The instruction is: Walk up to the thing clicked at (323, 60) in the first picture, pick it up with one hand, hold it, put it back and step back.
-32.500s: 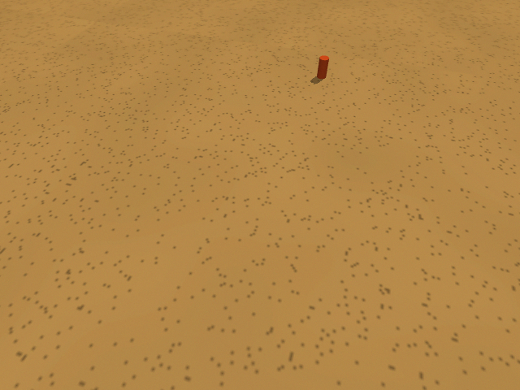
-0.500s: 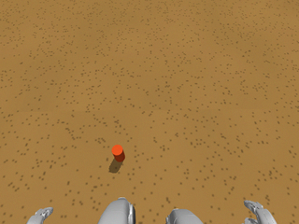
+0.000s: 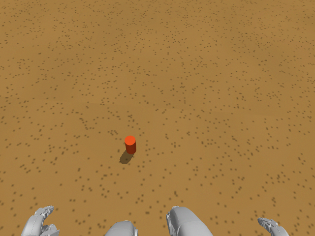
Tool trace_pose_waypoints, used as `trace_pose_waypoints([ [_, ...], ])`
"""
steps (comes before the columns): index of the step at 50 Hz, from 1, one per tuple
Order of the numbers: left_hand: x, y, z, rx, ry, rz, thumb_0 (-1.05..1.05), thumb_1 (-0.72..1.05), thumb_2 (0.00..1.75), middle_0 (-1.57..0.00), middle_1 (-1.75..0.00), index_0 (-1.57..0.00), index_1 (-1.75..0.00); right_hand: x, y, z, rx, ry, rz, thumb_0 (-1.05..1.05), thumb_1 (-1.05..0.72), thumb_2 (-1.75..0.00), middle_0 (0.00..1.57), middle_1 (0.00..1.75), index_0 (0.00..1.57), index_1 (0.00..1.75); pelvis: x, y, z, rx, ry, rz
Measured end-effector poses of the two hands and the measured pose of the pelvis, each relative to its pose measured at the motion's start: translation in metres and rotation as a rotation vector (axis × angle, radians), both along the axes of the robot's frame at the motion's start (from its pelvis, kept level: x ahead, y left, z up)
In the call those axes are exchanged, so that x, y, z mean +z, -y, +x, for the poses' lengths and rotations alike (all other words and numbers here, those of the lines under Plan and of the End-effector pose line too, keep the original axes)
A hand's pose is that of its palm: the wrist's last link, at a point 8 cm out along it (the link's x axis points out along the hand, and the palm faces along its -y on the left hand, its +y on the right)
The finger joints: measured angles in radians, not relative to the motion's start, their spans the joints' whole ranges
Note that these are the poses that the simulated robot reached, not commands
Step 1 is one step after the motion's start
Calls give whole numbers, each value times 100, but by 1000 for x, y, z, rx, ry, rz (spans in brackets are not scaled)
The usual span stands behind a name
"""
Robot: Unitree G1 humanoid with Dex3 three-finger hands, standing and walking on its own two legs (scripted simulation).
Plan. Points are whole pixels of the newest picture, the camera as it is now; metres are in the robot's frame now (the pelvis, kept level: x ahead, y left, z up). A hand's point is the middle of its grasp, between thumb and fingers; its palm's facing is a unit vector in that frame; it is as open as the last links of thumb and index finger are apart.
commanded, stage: step back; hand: left
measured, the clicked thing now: (130, 145) +0.64 +0.14 -0.69
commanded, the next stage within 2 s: none
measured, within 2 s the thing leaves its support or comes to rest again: neither
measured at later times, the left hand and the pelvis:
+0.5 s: hand out of the picture -0.06 +0.25 -0.14, palm faces -0.02 -0.90 -0.43, open 7.4 cm; pelvis -0.16 -0.02 -0.01, yaw +0 degrees
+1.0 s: hand out of the picture -0.28 +0.22 -0.14, palm faces -0.05 -0.91 -0.42, open 7.4 cm; pelvis -0.35 -0.05 +0.00, yaw -3 degrees
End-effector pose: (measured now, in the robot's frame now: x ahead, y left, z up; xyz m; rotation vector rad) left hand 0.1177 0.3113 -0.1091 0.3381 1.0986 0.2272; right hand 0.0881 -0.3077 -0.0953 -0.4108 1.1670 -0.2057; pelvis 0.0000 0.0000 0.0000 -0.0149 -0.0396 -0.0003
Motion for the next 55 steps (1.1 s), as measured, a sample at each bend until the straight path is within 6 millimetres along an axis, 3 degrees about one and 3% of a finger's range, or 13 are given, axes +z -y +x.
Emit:
trace_pose_waypoints([
  [9, -6, 10, -78, -36, -84, 18, 1, 91, 90, -20, -30, -20, -30, -2, 15, -35, -3, 113, 7, 0, -90, -90, 21, 30, 21, 30, -7, 14, -60, -65, -1, -3],
  [13, -6, 25, -119, -35, -100, 31, 1, 91, 90, -20, -30, -20, -30, -18, 34, -64, -32, 115, 23, 0, -90, -90, 21, 30, 21, 30, -15, 25, -92, -58, 13, -29],
  [18, 8, 34, -166, -17, -117, 33, 1, 91, 90, -20, -30, -21, -30, -18, 40, -111, -64, 56, 35, 0, -91, -90, 20, 30, 20, 30, -4, 28, -119, -57, 6, 30],
  [23, 14, 28, -181, -19, -67, 57, 1, 90, 90, -20, -30, -21, -30, -19, 39, -163, -49, -20, 22, 0, -91, -90, 20, 30, 20, 30, -2, 25, -150, -22, -7, 34],
  [28, 2, 14, -191, -16, 18, 44, 1, 90, 90, -20, -30, -21, -30, -25, 26, -206, -19, -71, 0, 0, -91, -90, 20, 30, 20, 30, -13, 17, -189, 19, 7, 43],
  [35, 2, 19, -233, -7, 6, 8, 1, 91, 90, -20, -30, -20, -30, -7, 17, -246, -10, -24, 12, 1, -90, -90, 21, 30, 21, 30, -2, 20, -237, -4, 6, 1],
  [40, -1, 28, -282, -33, -47, 11, 0, 91, 90, -20, -30, -20, -30, -2, 29, -260, -6, 62, 7, 1, -90, -90, 21, 30, 21, 30, -3, 29, -274, -44, -4, -4],
  [44, -6, 40, -326, -44, -80, 36, 0, 91, 90, -20, -30, -20, -30, -13, 48, -279, -12, 112, 17, 0, -90, -90, 21, 30, 21, 30, -14, 42, -308, -72, -2, -4],
  [50, 9, 54, -399, -12, -122, 45, 1, 91, 90, -20, -30, -21, -30, -16, 60, -332, -51, 68, 36, 0, -91, -90, 20, 30, 20, 30, -4, 50, -349, -58, 9, 32],
  [55, 17, 47, -430, 7, -89, 67, 1, 90, 90, -20, -30, -21, -30, -22, 61, -384, -33, -10, 37, 0, -91, -90, 20, 30, 20, 30, -2, 49, -377, -21, 1, 36],
])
